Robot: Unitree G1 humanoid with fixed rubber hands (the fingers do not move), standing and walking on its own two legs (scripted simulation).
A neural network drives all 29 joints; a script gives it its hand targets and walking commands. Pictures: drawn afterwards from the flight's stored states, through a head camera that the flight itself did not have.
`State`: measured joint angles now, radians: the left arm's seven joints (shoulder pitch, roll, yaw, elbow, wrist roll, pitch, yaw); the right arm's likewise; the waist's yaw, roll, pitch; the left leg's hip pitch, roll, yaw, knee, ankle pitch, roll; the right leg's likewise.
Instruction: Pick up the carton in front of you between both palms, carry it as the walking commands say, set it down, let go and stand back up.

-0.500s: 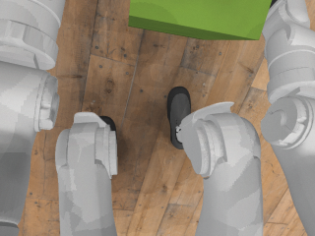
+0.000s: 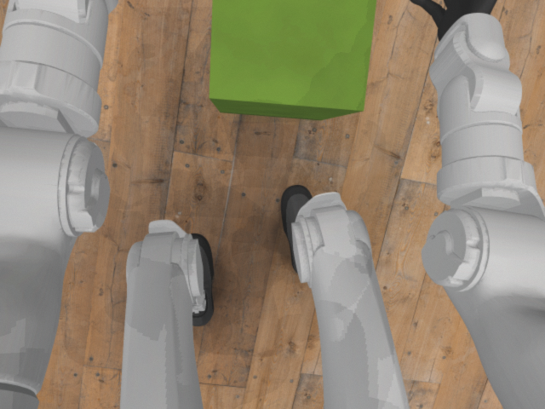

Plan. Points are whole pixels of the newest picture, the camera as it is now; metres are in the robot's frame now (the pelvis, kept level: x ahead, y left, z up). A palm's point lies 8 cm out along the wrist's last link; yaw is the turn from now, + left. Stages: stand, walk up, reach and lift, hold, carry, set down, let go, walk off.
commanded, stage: set down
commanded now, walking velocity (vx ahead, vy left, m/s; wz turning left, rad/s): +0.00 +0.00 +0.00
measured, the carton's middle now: (282, 49) +0.54 -0.12 -0.33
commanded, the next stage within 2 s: let go in 0.58 s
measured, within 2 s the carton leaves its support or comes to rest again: neither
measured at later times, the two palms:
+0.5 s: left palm out of the picture +0.62 +0.09 +0.04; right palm out of the picture +0.49 -0.29 +0.04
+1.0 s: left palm out of the picture +0.48 +0.13 +0.14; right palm out of the picture +0.41 -0.28 +0.15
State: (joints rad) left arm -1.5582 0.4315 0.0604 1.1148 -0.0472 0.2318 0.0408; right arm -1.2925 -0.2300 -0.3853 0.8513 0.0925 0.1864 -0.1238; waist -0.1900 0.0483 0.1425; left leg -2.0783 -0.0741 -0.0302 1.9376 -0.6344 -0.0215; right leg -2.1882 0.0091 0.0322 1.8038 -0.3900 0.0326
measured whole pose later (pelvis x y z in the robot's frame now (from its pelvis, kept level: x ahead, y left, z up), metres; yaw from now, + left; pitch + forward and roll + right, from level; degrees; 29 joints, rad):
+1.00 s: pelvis +0.07 -0.02 +0.25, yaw +2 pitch +34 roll +2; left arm -0.63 0.10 0.23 0.60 0.14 0.17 0.12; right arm -0.50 -0.19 -0.24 0.55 -0.07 0.14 0.13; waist -0.13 0.01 -0.03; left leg -1.12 -0.05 -0.08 0.88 -0.35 -0.04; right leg -1.23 -0.01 0.01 0.84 -0.21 -0.02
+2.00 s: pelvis +0.13 +0.01 +0.32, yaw -2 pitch -3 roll -1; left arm 0.23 0.20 0.02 0.47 -0.01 0.08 -0.02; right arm 0.22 -0.24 -0.04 0.39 -0.02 0.19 0.02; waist 0.00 0.03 0.06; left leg -0.07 -0.01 -0.04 0.48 -0.36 0.01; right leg -0.19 0.02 0.04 0.47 -0.23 0.02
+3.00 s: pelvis +0.17 -0.02 +0.30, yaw -10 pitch +3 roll +0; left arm 0.33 0.24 0.01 0.82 0.02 0.01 0.03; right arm 0.40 -0.28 0.00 0.78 -0.02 0.02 -0.06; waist -0.02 0.02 -0.05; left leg -0.15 0.04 0.09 0.60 -0.50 -0.02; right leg -0.38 0.10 0.15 0.71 -0.37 -0.02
